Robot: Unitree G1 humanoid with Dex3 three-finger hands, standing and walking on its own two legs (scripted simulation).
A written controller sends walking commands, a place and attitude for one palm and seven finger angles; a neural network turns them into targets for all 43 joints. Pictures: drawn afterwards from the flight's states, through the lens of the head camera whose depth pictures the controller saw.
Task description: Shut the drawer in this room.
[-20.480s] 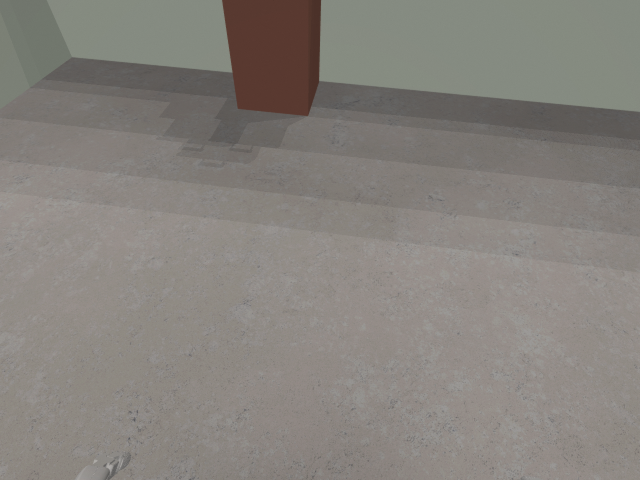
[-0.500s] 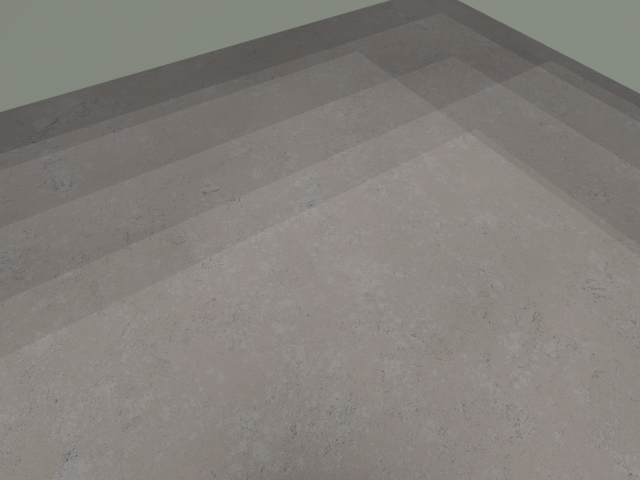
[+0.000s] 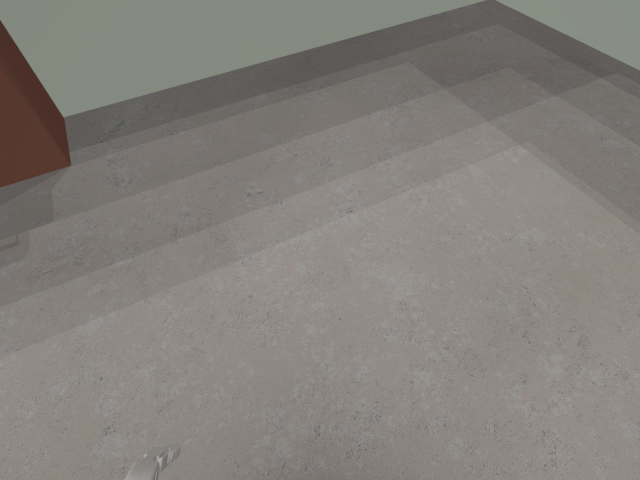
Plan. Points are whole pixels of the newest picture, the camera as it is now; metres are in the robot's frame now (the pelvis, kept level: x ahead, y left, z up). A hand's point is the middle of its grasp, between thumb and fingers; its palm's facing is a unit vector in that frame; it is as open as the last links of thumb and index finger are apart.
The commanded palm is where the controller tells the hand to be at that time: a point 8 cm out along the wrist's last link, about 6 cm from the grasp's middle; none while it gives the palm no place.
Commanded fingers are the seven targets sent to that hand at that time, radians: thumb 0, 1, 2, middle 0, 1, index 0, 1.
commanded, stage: turn or walk to find it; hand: left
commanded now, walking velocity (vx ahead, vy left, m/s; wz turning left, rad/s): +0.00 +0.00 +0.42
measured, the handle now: out of the picture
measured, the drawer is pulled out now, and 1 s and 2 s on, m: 0.24 0.24 0.24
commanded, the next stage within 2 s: stand and wait in 0.24 s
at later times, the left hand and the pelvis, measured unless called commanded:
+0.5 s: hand out of the picture -0.07 +0.22 -0.18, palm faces +0.27 -0.94 -0.22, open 7.4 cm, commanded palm none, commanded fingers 0.00 0.90 0.90 -0.20 -0.30 -0.20 -0.30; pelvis -0.03 +0.02 +0.00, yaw +11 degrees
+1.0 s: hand out of the picture -0.07 +0.19 -0.16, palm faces +0.27 -0.94 -0.21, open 7.3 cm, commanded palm none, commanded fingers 0.00 0.90 0.90 -0.20 -0.30 -0.20 -0.30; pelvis -0.05 +0.01 +0.01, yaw +14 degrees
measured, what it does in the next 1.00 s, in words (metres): steps on the spot: left foot, then right foot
